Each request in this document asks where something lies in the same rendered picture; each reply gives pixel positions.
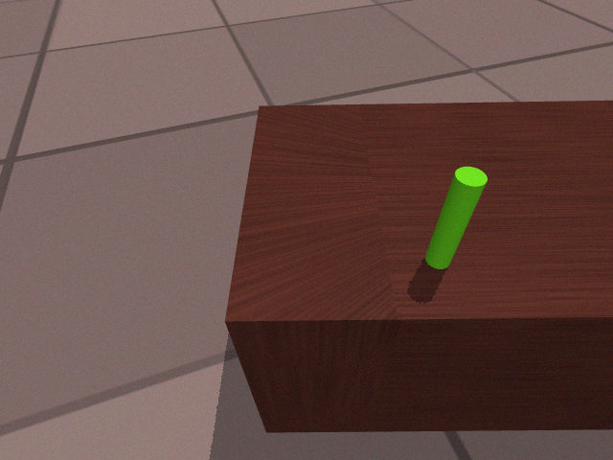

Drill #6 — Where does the can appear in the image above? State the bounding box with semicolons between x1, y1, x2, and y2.
425;167;488;269

